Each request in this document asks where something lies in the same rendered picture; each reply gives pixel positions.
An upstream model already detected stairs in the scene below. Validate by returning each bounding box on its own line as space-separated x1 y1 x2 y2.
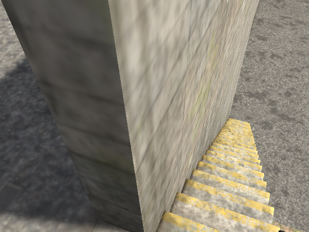
155 118 280 232

